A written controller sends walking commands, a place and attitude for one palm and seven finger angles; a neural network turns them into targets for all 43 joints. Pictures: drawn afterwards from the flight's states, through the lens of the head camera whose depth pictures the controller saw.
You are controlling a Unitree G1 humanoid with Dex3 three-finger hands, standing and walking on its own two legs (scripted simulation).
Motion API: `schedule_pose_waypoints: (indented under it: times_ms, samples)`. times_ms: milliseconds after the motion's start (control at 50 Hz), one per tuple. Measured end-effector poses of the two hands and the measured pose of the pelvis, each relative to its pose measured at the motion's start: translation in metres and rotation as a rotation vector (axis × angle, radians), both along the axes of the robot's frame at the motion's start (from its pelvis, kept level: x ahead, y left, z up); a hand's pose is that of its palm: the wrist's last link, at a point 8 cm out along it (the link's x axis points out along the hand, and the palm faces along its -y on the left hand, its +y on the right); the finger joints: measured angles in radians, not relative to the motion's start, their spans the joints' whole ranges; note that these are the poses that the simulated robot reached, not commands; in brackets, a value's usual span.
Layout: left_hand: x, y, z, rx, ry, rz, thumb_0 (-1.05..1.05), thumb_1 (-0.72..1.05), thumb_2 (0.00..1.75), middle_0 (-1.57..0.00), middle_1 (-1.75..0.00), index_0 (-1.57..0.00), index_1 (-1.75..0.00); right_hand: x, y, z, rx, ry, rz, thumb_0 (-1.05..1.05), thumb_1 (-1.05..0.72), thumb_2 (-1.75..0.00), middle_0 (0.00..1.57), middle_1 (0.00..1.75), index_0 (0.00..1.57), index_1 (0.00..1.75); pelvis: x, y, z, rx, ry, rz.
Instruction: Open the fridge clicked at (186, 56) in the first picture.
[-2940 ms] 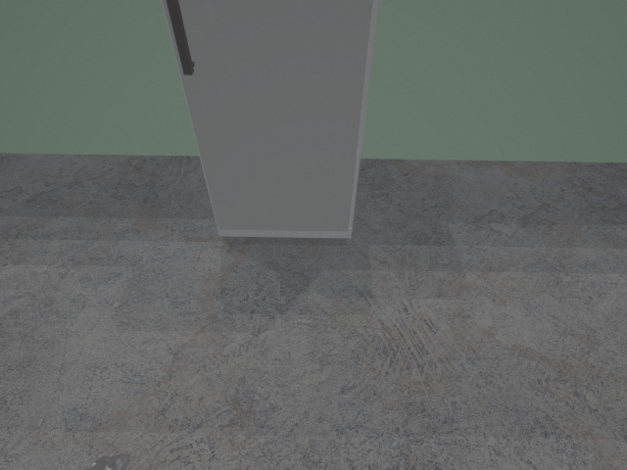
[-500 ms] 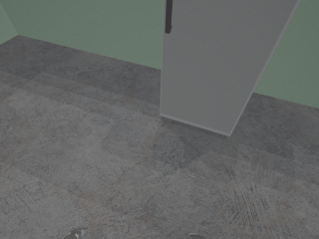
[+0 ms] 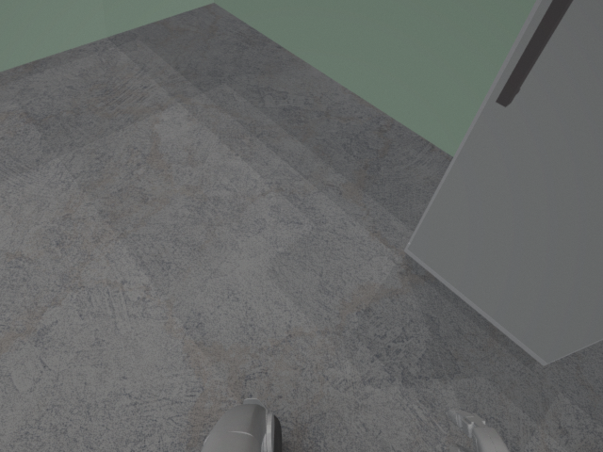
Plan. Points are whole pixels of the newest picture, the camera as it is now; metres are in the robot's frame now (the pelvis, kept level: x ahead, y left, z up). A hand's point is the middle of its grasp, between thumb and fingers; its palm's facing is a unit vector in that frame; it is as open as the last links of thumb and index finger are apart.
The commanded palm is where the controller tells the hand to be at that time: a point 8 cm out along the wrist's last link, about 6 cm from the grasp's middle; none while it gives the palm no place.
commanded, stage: walk to a spot facing it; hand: left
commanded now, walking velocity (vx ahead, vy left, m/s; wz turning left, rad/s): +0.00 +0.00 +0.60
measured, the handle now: (565, 2) +0.80 -0.34 +0.21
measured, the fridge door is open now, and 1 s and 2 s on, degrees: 0 0 0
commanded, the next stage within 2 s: turn to face it in 0.04 s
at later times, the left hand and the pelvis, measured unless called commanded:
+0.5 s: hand (164, 429) +0.15 +0.22 -0.17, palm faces +0.08 -0.98 -0.18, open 7.4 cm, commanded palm none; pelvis +0.10 +0.03 +0.01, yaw -1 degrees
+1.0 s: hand (248, 367) +0.24 +0.11 -0.14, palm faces -0.28 -0.92 -0.29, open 7.4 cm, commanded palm none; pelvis +0.09 -0.05 +0.01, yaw -19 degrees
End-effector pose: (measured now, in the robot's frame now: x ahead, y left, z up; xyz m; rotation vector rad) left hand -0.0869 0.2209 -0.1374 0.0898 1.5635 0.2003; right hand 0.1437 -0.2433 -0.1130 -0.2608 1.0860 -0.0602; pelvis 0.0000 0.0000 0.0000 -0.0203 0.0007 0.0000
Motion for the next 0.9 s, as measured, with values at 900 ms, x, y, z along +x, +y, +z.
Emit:
schedule_pose_waypoints:
  times_ms: [900]
  samples:
    - [0.324, -0.047, 0.021, 0.063, -0.374, -0.399, 0.00, 0.90, 0.90, -0.20, -0.30, -0.20, -0.30, -0.131, -0.037, -0.038, 0.064, 0.311, -0.515, 0.01, -0.91, -0.90, 0.20, 0.30, 0.20, 0.30, 0.090, -0.042, -0.001, 0.020, -0.022, -0.279]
